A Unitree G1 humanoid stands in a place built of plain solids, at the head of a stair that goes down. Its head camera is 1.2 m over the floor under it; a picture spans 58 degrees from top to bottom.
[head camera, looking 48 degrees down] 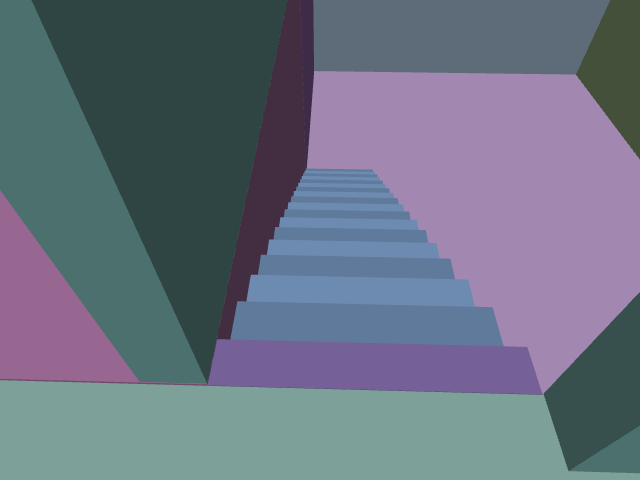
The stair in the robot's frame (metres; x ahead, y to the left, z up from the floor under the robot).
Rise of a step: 0.16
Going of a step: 0.25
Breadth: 0.95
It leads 2 degrees to the right of straight ahead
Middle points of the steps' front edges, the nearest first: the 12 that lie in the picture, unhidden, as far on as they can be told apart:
0.66 -0.16 0.00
0.90 -0.16 -0.16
1.15 -0.17 -0.31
1.39 -0.18 -0.47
1.64 -0.18 -0.63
1.89 -0.19 -0.78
2.13 -0.20 -0.94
2.38 -0.20 -1.10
2.62 -0.21 -1.26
2.87 -0.22 -1.41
3.12 -0.23 -1.57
3.36 -0.23 -1.73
